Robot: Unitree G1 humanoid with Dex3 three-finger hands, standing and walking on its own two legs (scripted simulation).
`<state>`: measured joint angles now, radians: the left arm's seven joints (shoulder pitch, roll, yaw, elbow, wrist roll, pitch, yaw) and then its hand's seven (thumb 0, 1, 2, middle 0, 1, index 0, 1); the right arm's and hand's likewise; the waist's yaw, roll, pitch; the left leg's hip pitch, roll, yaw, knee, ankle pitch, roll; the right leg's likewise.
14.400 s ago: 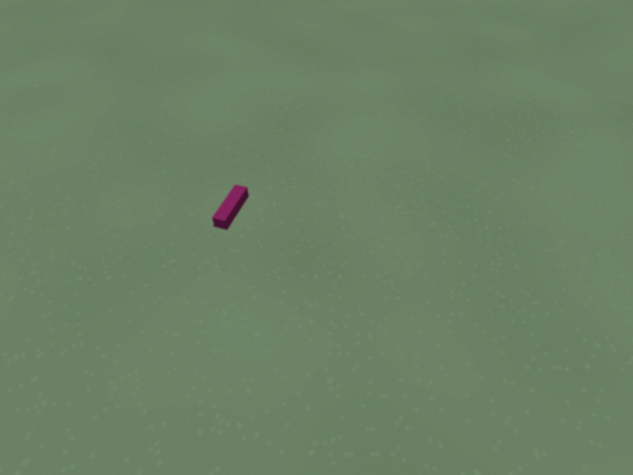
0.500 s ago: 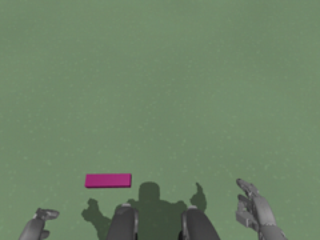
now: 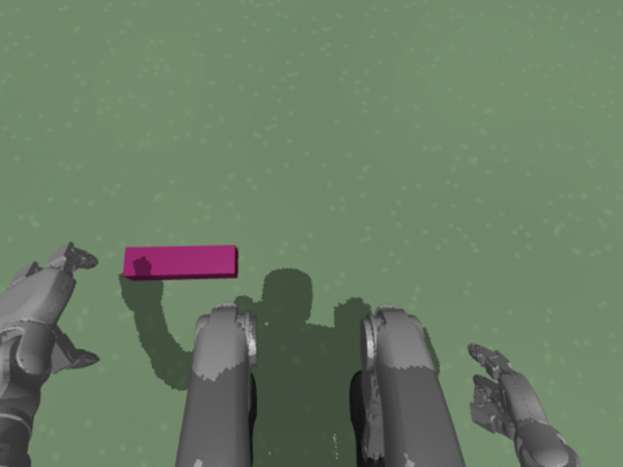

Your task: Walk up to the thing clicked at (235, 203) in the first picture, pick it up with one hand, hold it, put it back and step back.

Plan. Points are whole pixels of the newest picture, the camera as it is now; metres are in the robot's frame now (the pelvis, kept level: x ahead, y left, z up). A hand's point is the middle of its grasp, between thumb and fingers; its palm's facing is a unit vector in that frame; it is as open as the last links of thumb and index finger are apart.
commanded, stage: rise first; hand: left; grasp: from above
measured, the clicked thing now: (183, 263) +0.43 +0.27 -0.43
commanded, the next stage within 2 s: none
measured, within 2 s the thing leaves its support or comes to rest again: neither
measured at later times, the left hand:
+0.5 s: hand (104, 290) +0.35 +0.34 -0.24, palm faces -0.45 -0.18 -0.88, open 14.2 cm
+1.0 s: hand (120, 278) +0.37 +0.34 -0.28, palm faces -0.44 -0.08 -0.90, open 14.0 cm
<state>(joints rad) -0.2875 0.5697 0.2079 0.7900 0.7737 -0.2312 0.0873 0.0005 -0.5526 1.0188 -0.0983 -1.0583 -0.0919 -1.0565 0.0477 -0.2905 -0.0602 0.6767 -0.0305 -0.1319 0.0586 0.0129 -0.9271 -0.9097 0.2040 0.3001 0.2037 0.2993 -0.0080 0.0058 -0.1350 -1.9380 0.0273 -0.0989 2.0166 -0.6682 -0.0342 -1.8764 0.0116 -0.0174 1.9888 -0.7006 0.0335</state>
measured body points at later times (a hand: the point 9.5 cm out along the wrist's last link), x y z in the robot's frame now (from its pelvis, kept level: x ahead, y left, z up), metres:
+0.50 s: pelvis -0.02 +0.00 -0.09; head +0.19 +0.06 +0.30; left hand +0.36 +0.35 -0.18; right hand +0.09 -0.28 -0.22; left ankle +0.08 +0.13 -0.42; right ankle +0.08 -0.13 -0.42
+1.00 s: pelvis -0.01 +0.00 -0.12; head +0.21 +0.06 +0.26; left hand +0.39 +0.34 -0.23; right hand +0.10 -0.27 -0.25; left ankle +0.08 +0.13 -0.42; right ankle +0.08 -0.13 -0.42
